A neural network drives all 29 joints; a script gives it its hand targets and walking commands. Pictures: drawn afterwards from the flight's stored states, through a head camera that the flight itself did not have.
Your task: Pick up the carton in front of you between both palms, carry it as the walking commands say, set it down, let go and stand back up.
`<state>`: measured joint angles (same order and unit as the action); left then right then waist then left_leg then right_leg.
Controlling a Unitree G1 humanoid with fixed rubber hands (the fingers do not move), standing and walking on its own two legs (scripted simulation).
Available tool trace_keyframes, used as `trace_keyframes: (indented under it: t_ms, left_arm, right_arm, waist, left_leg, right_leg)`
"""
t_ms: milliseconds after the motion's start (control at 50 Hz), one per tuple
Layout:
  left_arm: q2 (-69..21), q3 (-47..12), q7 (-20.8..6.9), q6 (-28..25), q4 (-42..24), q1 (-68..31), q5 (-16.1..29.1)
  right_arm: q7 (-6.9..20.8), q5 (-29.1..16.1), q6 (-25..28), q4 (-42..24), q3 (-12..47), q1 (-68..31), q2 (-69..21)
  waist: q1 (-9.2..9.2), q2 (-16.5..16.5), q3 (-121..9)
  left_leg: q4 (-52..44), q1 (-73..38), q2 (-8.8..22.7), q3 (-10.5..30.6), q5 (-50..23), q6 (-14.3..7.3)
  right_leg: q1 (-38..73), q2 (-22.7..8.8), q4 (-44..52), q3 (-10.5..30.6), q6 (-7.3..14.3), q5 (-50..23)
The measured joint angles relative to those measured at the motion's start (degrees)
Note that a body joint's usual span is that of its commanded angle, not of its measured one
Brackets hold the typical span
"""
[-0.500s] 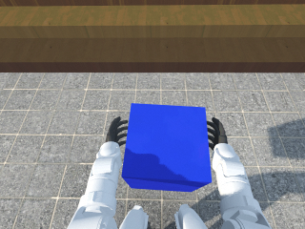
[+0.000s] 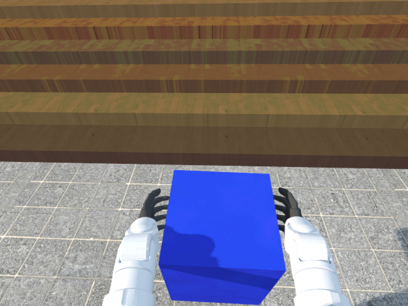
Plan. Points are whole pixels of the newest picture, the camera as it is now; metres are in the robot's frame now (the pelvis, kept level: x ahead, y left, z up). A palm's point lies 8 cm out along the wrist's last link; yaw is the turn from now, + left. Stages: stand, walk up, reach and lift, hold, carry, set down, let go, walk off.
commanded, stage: reach and lift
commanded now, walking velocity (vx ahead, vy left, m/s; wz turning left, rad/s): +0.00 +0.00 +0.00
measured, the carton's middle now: (218, 239) +0.29 +0.00 -0.05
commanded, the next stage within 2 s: hold in 0.96 s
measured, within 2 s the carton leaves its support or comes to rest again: neither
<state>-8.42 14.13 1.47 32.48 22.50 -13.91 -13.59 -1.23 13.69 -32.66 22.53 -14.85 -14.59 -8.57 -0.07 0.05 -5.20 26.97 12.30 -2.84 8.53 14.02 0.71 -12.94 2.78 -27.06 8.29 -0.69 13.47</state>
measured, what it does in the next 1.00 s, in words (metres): stands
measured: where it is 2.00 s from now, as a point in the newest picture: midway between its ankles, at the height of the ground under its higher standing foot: outside the picture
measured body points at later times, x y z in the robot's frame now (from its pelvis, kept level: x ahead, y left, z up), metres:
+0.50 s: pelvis -0.01 +0.00 +0.00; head -0.04 +0.00 +0.45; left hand +0.30 +0.15 +0.02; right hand +0.30 -0.15 +0.03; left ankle +0.01 +0.13 -0.74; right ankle +0.01 -0.13 -0.74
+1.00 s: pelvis +0.00 +0.00 +0.01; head -0.04 +0.00 +0.45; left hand +0.30 +0.15 +0.03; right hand +0.30 -0.15 +0.04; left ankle +0.01 +0.13 -0.74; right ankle +0.01 -0.13 -0.74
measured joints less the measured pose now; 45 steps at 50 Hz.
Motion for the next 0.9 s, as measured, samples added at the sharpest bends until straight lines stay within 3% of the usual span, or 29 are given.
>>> trace_keyframes:
  t_ms: [120,380,900]
  left_arm:
    - [-0.68,2.53,-1.34,2.26,1.5,-2.87,-2.9]
    - [-0.97,3.46,-1.93,2.74,-0.01,-5.03,-3.52]
    - [-0.1,-1.46,-1.39,6.99,-5.89,-0.29,-2.06]
  right_arm:
    - [1.11,2.99,-2.18,1.64,-2.48,-3.0,-0.76]
    - [1.39,3.53,-2.64,-0.11,-3.47,-4.93,-1.22]
    - [1.18,2.13,-6.59,-5.71,1.56,-0.27,-0.1]
  waist:
    - [0.03,-0.01,2.49]
    - [0.12,-0.05,4.84]
    - [-0.01,0.03,4.48]
  left_leg:
    - [-0.2,-1.83,0.09,-0.07,-0.58,0.09]
    - [-0.49,-2.07,0.25,-0.28,-1.17,0.18]
    - [-5.6,-7.7,0.63,-0.64,-1.99,-0.21]
  right_leg:
    - [1.81,0.01,0.16,-0.13,0.05,-0.57]
    - [2.12,-0.03,0.6,-0.33,-0.01,-1.25]
    - [7.79,-0.53,5.82,-0.38,0.09,-2.11]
